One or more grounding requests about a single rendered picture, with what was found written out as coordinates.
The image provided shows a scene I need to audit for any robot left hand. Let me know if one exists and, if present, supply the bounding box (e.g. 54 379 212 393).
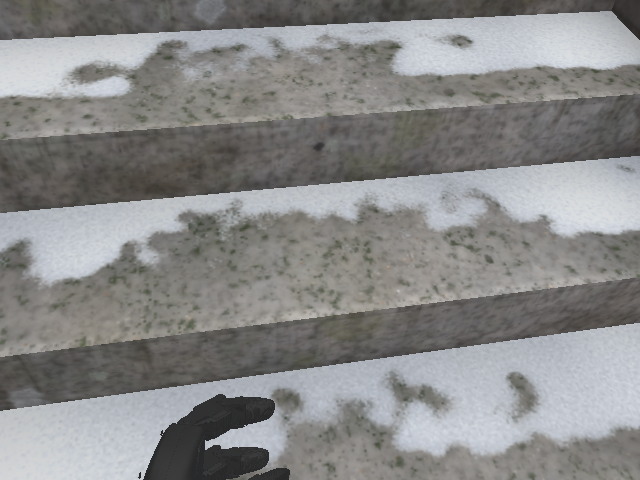
138 394 290 480

